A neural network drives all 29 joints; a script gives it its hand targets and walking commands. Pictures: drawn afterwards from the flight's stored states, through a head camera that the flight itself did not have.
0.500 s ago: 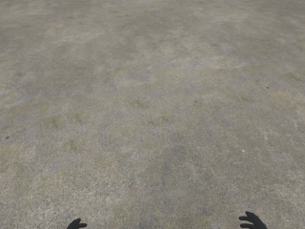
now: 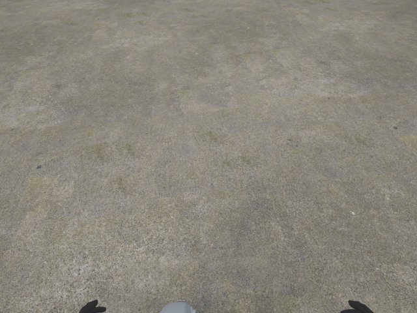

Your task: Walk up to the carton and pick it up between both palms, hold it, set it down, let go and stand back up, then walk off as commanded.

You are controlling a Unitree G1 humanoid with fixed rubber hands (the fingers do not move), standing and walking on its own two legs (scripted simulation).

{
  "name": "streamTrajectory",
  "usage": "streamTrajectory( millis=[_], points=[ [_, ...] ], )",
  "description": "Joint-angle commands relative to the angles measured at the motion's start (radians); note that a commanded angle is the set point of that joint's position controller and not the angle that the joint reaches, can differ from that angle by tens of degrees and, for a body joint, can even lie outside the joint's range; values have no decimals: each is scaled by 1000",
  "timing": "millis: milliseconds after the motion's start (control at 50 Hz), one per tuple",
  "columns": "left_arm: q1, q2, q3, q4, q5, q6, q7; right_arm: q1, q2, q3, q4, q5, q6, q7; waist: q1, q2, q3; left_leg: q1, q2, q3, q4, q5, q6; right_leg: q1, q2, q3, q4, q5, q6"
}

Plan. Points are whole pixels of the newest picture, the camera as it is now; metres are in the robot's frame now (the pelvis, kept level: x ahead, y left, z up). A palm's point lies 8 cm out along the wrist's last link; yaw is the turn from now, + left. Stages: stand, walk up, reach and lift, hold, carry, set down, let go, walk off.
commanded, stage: walk up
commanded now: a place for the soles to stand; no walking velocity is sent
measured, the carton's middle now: out of the picture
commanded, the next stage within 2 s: none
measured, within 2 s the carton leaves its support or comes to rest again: neither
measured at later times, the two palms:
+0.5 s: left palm out of the picture +0.03 +0.42 -0.07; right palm (309, 291) +0.18 -0.18 -0.09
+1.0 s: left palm out of the picture +0.00 +0.52 -0.07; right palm (227, 241) +0.29 -0.02 -0.09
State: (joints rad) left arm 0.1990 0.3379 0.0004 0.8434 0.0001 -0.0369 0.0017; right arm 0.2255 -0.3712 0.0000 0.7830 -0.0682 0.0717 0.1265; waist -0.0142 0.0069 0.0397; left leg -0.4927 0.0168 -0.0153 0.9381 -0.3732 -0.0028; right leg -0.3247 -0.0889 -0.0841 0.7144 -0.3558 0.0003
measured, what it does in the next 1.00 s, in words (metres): steps to the left, turning left: left foot, then right foot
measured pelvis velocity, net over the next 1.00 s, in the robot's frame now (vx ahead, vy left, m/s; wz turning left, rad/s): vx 0.07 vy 0.19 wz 0.52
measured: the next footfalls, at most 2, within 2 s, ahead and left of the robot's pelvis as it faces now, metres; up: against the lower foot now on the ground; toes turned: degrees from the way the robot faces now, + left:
left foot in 0.10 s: +0.11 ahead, +0.17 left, +0.00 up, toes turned +5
right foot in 0.36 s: +0.12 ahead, +0.00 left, +0.00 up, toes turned +7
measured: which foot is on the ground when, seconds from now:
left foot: up 0.00-0.08, down 0.10-0.38, up 0.40-0.68, down 0.70-0.98, up 1.00-1.00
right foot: down 0.00-0.10, up 0.12-0.34, down 0.36-0.70, up 0.72-0.96, down 0.98-1.00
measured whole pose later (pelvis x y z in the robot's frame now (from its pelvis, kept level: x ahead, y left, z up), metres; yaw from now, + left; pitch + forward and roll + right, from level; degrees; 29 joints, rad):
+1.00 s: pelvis +0.07 +0.19 +0.01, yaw +30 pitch +0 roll -1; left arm 0.20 0.44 0.01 0.84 0.00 -0.08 0.00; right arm 0.25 -0.37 -0.02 0.78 -0.04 0.06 0.14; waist 0.00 0.02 0.04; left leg -0.32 -0.06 -0.13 0.67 -0.35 0.01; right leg -0.32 0.03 -0.18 0.57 -0.26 -0.04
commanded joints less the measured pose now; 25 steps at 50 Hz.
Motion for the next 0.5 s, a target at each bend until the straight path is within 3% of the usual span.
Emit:
streamTrajectory(
  millis=[0, 40, 60, 80, 100, 120, 140, 160, 180, 220, 240, 260, 280, 300, 320, 340, 360, 380, 400, 420, 440, 460, 480],
  points=[
    [-74, 410, 186, -92, 37, -61, 26, -50, -226, -159, -149, 8, -26, 32, -5, -162, -89, -93, 149, -17, -63, -3, 0, 199, -324, 128, -378, 69, -208],
    [-132, 415, 182, -94, 45, -59, 14, 22, -226, -165, -124, 11, -28, 32, -55, -171, -140, 82, 113, 50, -197, -14, 30, 121, -311, 45, -290, 77, -179],
    [-202, 409, 175, -103, 46, -53, 13, 94, -224, -172, -89, 13, -33, 26, -115, -114, -133, 247, 81, 60, -297, 61, 40, -11, -242, -41, -198, -6, -123],
    [-203, 369, 162, -99, 45, -36, 11, 199, -245, -177, -44, 12, -38, 15, -152, -6, -128, 331, -7, 51, -377, 62, 66, -97, -150, -101, -5, -68, -86],
    [-191, 313, 141, -105, 35, -21, 8, 233, -336, -200, -25, -4, -36, -8, -161, 238, -48, 369, 92, -325, -613, -215, 157, -300, -14, -147, 296, -187, -24],
    [-186, 290, 112, -148, 13, -22, 12, 151, -439, -207, -67, 3, -38, -3, -127, 412, 13, 327, 187, -797, -839, -280, 224, -493, 122, -27, 411, -314, 5],
    [-163, 318, 106, -121, 9, -31, 21, 65, -431, -203, -96, 16, -36, -10, -83, 326, 40, 295, 203, -809, -830, -345, 233, -464, 76, 77, 403, -243, -17],
    [-131, 327, 108, -91, -2, -40, 18, 22, -404, -190, -103, 14, -30, -10, -54, 257, 63, 284, 199, -778, -811, -352, 244, -434, 65, 87, 369, -200, -27],
    [-119, 321, 110, -82, -1, -45, 20, -16, -360, -177, -107, 10, -25, -13, -35, 230, 56, 223, 160, -685, -790, -342, 227, -349, 49, 104, 314, -162, -35],
    [-53, 318, 118, -40, 9, -47, 26, -62, -320, -159, -123, 14, -26, 2, 1, 215, 22, 188, 107, -569, -752, -242, 215, -209, 89, 77, 137, -144, -34],
    [-50, 317, 118, -35, 7, -48, 28, -51, -316, -159, -109, 12, -25, 5, -7, 245, 21, 122, 104, -592, -769, -242, 198, -157, 101, 74, 113, -124, -41],
    [-25, 295, 111, -35, 8, -53, 33, -73, -310, -156, -120, 12, -28, 9, 3, 230, 17, 136, 93, -564, -758, -199, 204, -133, 132, 61, 42, -106, -43],
    [-20, 305, 110, -32, 8, -59, 37, -82, -305, -151, -122, 18, -31, 11, 3, 215, -16, 131, 90, -570, -714, -137, 203, -84, 121, 92, -10, -97, -47],
    [22, 296, 112, -27, 0, -66, 41, -99, -306, -153, -140, 12, -30, 14, 19, 244, -60, 88, 89, -570, -687, -31, 184, 21, 123, 114, -73, -68, -70],
    [61, 306, 115, -19, -4, -63, 51, -101, -291, -147, -151, 14, -29, 17, 34, 259, -87, 44, 60, -542, -683, -1, 130, 124, 143, 112, -181, -35, -81],
    [150, 309, 121, 1, -1, -67, 53, -183, -275, -144, -174, 14, -30, 18, 101, 257, -98, -132, 11, -461, -688, -17, 44, 377, 143, 88, -289, 9, -106],
    [225, 391, 148, 24, 5, -70, 54, -238, -210, -115, -205, 14, -35, 21, 156, 133, -99, -373, -98, -259, -620, -66, -90, 635, 27, 177, -469, -42, -145],
    [178, 479, 186, 12, 11, -65, 54, -134, -155, -96, -178, -2, -43, 16, 133, -189, -193, -441, -79, -91, -222, -51, -58, 665, -349, 477, -521, -234, -217],
    [36, 459, 173, -35, 12, -72, 57, -116, -226, -106, -154, -13, -41, 11, 72, -31, -154, -400, 39, -96, -13, -33, -42, 464, -469, 524, -550, -186, -264],
    [12, 436, 165, -54, 2, -77, 54, -102, -269, -123, -137, -7, -36, 18, 52, 44, -130, -299, 71, -94, 43, -14, -43, 344, -446, 476, -545, -199, -272],
    [-14, 411, 157, -67, 1, -80, 52, -62, -282, -127, -122, 2, -34, 29, 23, 35, -139, -252, 86, -111, 37, 39, -48, 327, -375, 368, -511, -117, -231],
    [-40, 392, 148, -62, 1, -81, 50, -18, -274, -133, -110, 5, -32, 33, 6, 0, -148, -220, 84, -100, 30, 60, -22, 333, -329, 267, -497, -102, -186],
    [-38, 405, 148, -55, 16, -81, 45, -33, -269, -138, -121, 13, -30, 43, 13, -66, -153, -187, 98, -69, 16, 71, -23, 305, -295, 216, -489, -99, -180]
  ],
)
